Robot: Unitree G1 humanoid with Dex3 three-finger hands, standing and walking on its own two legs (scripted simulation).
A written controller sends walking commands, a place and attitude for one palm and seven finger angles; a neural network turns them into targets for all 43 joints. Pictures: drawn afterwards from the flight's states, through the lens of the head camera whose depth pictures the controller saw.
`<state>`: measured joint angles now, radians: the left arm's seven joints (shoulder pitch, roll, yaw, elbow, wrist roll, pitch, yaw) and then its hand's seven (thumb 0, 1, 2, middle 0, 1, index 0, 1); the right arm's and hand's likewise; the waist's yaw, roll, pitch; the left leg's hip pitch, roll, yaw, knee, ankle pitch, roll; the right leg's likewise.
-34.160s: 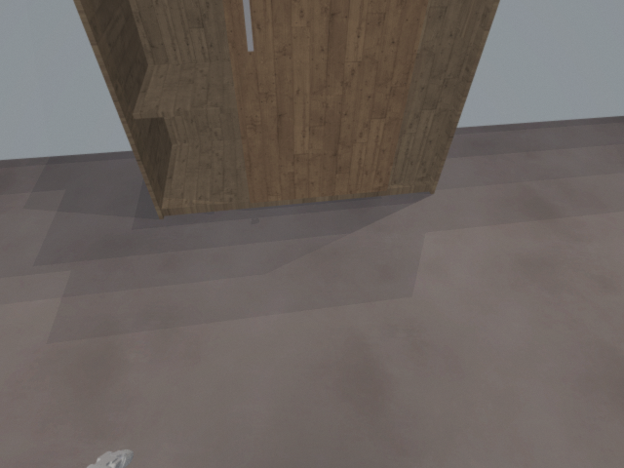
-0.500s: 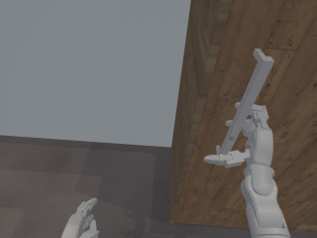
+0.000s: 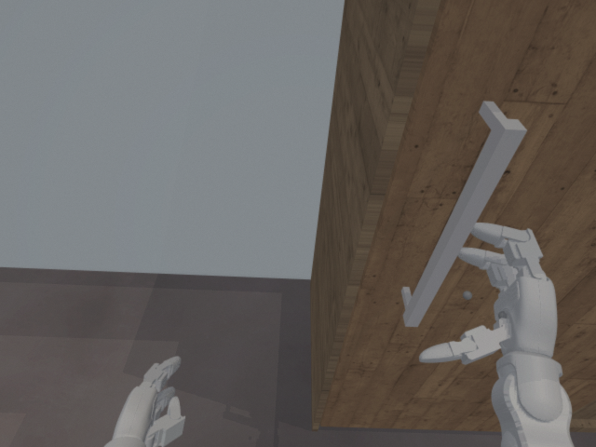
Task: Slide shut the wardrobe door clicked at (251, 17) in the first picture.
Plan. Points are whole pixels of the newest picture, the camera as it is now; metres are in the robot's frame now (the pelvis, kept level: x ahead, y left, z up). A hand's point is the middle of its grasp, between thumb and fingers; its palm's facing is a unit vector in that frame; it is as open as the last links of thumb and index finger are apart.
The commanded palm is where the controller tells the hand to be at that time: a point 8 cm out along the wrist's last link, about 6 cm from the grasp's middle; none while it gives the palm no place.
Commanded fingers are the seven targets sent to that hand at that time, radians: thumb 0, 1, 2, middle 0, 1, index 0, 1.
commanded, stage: slip the hand off the handle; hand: right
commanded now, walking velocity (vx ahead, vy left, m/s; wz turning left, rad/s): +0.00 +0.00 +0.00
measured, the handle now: (442, 236) +0.33 -0.16 +0.16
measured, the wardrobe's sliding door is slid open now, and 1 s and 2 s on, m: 0.00 0.00 0.00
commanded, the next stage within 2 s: draw the hand back to the body in 1.02 s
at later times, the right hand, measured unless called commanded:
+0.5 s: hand (511, 312) +0.24 -0.22 +0.14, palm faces +0.20 +0.97 -0.12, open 14.7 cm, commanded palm +0.19 -0.27 +0.14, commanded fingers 0.00 0.55 -0.20 0.25 1.15 0.25 1.15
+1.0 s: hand (542, 390) +0.16 -0.22 +0.13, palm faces +0.22 +0.97 -0.13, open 14.7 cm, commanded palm +0.11 -0.27 +0.14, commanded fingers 0.00 0.55 -0.20 0.25 1.15 0.25 1.15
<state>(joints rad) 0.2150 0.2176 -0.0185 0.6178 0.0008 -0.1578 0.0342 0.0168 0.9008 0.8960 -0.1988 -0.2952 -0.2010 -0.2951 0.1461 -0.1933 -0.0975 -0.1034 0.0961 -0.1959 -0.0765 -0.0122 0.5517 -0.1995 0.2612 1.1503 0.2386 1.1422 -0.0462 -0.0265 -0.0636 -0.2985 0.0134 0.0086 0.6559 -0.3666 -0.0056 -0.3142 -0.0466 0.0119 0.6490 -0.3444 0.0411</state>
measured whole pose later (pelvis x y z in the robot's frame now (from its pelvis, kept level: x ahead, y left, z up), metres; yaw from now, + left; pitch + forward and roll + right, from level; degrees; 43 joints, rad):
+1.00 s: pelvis -0.02 -0.01 -0.01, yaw -1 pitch +0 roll +1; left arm 0.24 0.22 -0.05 0.60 -0.02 -0.26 0.06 0.02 0.90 0.90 -0.20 -0.30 -0.20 -0.30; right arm 0.46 -0.24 -0.20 -0.31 0.23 -0.23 0.10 -0.01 0.55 -0.20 0.26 1.15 0.25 1.15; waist -0.06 -0.04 -0.09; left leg -0.34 0.02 0.03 0.70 -0.36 -0.02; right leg -0.39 -0.03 0.04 0.74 -0.35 0.03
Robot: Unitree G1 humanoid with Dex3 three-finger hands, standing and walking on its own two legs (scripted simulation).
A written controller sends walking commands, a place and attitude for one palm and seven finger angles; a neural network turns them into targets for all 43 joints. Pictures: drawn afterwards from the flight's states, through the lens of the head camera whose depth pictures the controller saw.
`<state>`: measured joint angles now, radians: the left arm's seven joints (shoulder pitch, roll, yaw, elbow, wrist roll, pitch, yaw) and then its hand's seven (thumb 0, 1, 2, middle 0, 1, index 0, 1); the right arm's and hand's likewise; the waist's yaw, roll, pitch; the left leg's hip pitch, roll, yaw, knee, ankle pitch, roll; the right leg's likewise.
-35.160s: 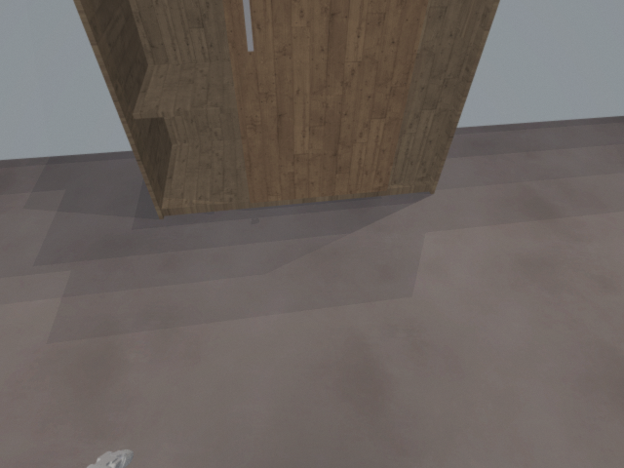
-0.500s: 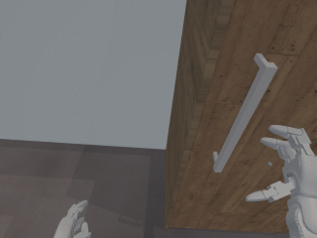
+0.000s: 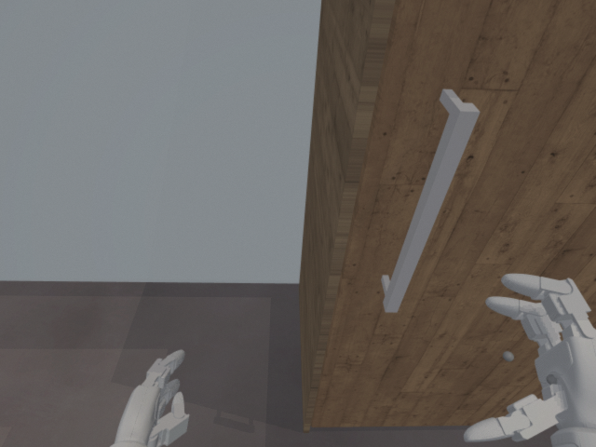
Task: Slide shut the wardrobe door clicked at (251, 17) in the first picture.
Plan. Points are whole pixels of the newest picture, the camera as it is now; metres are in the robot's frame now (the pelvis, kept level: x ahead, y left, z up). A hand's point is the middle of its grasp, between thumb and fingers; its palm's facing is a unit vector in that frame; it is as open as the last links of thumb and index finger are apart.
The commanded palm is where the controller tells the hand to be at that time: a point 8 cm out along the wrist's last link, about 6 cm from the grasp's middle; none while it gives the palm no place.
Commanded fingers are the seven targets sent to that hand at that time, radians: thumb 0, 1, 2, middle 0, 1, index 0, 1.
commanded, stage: slip the hand off the handle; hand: right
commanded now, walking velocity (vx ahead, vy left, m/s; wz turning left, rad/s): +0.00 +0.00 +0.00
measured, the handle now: (414, 221) +0.36 -0.14 +0.17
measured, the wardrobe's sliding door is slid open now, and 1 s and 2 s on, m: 0.00 0.00 0.00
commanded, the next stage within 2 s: draw the hand back to the body in 0.02 s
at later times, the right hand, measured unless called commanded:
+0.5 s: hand (528, 346) +0.19 -0.22 +0.15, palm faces +0.11 +0.99 -0.09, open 14.7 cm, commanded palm +0.14 -0.27 +0.16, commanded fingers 0.00 0.55 -0.20 0.25 1.15 0.25 1.15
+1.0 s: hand (553, 338) +0.20 -0.25 +0.16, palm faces +0.41 +0.83 -0.38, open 12.2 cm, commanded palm +0.15 -0.29 +0.18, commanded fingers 0.00 -0.32 -0.62 0.22 0.64 0.22 0.64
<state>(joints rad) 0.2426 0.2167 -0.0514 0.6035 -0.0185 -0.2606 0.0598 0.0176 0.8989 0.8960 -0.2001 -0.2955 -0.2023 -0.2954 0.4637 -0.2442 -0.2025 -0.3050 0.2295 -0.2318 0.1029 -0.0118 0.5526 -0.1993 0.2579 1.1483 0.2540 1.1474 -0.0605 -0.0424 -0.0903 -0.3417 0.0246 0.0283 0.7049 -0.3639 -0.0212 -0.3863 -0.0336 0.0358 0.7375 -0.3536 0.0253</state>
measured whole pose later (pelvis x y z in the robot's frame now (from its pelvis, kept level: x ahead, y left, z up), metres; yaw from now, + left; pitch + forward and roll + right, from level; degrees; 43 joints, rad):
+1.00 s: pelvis +0.02 +0.00 +0.02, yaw +0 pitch -3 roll +1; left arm 0.25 0.22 -0.03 0.63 0.00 -0.24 0.10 0.02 0.90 0.90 -0.20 -0.30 -0.20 -0.30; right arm 0.53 -0.32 -0.27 -0.42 0.07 -0.08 -0.11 -0.01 0.02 -0.45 0.24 0.84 0.24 0.84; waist -0.08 -0.07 -0.03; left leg -0.18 0.03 0.03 0.55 -0.32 -0.02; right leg -0.22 -0.03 0.03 0.58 -0.31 0.02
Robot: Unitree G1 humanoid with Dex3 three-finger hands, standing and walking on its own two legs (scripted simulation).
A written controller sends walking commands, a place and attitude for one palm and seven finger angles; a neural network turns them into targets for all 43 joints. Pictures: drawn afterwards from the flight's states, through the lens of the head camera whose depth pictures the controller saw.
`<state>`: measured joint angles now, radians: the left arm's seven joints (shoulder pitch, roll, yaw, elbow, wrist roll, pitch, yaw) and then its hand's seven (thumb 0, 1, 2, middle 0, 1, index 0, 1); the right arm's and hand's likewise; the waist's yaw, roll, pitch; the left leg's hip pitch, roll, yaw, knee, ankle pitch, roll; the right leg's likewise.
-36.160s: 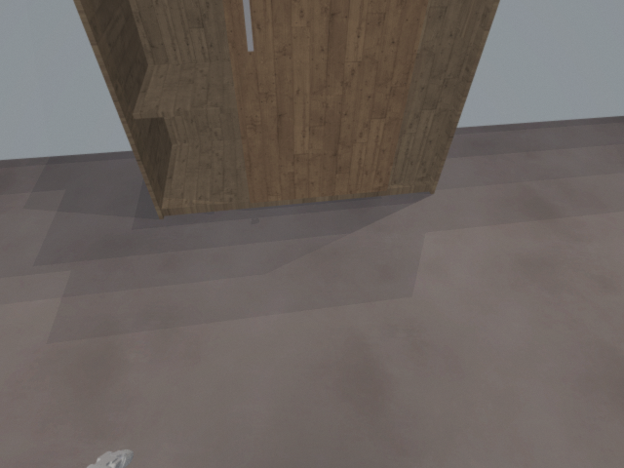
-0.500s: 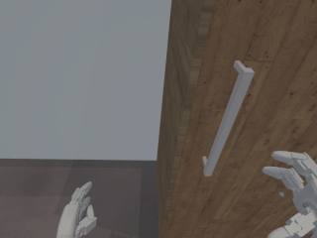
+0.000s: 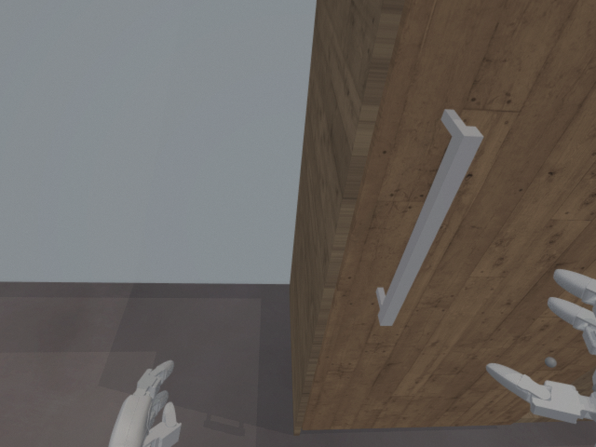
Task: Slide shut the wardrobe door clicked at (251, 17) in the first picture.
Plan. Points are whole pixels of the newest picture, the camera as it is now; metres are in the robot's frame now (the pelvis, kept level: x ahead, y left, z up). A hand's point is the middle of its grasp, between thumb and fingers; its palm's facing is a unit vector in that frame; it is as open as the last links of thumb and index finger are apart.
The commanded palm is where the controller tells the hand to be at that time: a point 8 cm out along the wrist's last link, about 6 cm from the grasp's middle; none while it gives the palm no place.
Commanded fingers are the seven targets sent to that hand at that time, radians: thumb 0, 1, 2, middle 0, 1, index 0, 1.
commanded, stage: draw the hand back to the body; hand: right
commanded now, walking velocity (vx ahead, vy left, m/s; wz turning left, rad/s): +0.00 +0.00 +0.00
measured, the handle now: (412, 238) +0.34 -0.14 +0.16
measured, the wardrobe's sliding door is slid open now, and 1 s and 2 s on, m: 0.00 0.00 0.00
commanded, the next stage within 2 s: step back with the hand held close in 0.72 s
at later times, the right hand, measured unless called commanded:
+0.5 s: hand (572, 334) +0.20 -0.27 +0.17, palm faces +0.47 +0.80 -0.37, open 7.7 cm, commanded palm +0.14 -0.30 +0.18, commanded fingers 0.00 -0.90 -0.90 0.20 0.30 0.20 0.30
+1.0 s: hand (586, 328) +0.20 -0.28 +0.18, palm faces +0.47 +0.79 -0.41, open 7.4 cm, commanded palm +0.13 -0.30 +0.18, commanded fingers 0.00 -0.90 -0.90 0.20 0.30 0.20 0.30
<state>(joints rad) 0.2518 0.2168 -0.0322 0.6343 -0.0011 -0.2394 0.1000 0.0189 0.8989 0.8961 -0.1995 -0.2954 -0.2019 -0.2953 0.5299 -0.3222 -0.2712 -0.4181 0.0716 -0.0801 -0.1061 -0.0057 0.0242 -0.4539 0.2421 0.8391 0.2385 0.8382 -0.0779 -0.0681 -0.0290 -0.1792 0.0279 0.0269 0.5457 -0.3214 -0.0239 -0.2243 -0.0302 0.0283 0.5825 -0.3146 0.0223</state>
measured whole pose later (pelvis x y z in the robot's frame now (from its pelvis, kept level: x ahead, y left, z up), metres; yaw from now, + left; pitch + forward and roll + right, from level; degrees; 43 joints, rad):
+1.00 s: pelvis -0.02 -0.01 +0.01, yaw +1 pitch -2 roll +1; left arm 0.17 0.23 -0.01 0.63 0.01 -0.10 0.06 0.02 0.90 0.90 -0.20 -0.30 -0.20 -0.30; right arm 0.40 -0.36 -0.40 -0.35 0.05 -0.17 -0.12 0.02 -0.89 -0.90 0.21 0.30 0.21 0.30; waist -0.04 -0.06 0.03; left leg -0.16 0.01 0.01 0.41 -0.22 -0.03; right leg -0.22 -0.04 0.01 0.50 -0.25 0.02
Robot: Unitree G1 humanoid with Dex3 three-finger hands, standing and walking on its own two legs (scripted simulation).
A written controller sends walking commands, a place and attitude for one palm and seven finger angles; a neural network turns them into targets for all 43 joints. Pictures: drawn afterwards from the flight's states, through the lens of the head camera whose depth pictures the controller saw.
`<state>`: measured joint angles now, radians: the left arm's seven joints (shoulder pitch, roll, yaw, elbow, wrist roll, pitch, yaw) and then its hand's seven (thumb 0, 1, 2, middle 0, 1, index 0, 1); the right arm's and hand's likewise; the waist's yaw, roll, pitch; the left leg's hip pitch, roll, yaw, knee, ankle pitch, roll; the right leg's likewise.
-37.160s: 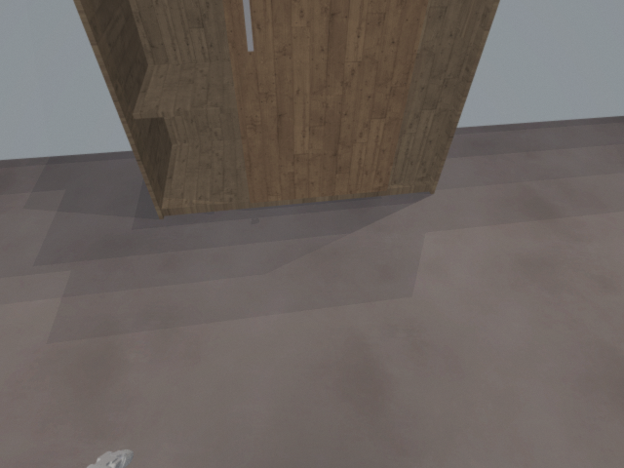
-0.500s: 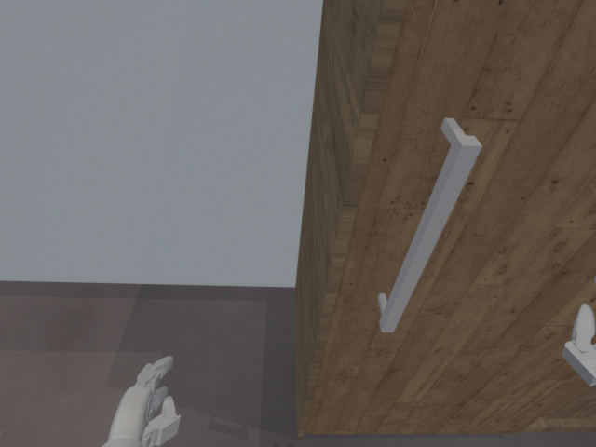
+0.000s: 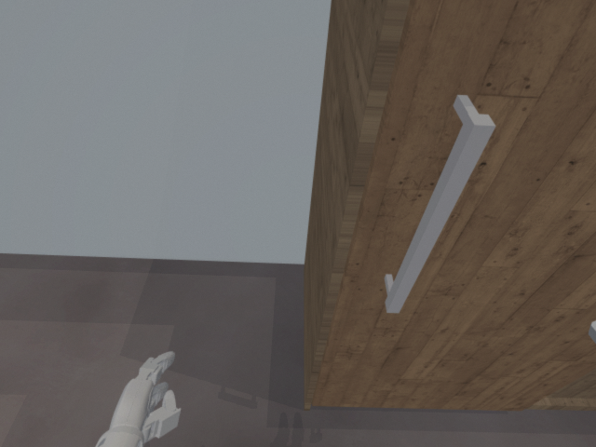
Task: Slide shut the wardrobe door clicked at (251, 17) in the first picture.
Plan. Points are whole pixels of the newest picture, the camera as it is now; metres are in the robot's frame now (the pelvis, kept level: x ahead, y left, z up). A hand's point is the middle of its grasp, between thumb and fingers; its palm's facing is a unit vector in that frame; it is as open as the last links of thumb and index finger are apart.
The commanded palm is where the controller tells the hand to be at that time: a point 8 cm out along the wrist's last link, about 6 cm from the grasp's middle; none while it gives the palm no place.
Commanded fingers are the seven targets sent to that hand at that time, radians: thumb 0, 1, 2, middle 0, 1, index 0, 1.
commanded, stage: step back with the hand held close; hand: right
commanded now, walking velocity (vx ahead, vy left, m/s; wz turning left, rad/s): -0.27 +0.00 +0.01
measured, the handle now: (420, 227) +0.35 -0.14 +0.15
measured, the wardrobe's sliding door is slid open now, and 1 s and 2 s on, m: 0.00 0.00 0.00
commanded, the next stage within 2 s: stop stepping back and stand still in 0.98 s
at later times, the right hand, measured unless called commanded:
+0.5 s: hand out of the picture +0.12 -0.29 +0.15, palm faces +0.47 +0.78 -0.41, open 7.4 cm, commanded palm +0.06 -0.32 +0.18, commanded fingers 0.00 -0.90 -0.90 0.20 0.30 0.20 0.30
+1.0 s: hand out of the picture +0.06 -0.29 +0.16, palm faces +0.38 +0.81 -0.45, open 7.4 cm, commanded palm -0.01 -0.33 +0.18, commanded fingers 0.00 -0.90 -0.90 0.20 0.30 0.20 0.30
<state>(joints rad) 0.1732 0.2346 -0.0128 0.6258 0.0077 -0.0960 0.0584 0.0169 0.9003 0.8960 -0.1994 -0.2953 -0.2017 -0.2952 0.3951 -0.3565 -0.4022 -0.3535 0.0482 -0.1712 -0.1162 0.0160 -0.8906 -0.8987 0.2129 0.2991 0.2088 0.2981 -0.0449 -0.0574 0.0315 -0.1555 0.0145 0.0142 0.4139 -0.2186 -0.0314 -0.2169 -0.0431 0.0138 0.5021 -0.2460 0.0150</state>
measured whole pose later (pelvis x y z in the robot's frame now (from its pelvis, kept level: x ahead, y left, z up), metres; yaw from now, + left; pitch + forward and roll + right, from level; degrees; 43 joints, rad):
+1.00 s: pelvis -0.15 -0.04 +0.00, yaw +2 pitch +3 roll +2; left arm 0.15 0.20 -0.02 0.63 0.01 -0.10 0.08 0.02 0.90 0.90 -0.20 -0.30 -0.20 -0.30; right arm 0.48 -0.42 -0.41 -0.50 0.04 -0.24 -0.13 0.01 -0.89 -0.90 0.22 0.30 0.21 0.30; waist -0.03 0.03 0.04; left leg -0.29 -0.03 -0.01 0.63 -0.30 0.00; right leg -0.37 0.01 -0.04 0.52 -0.17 -0.04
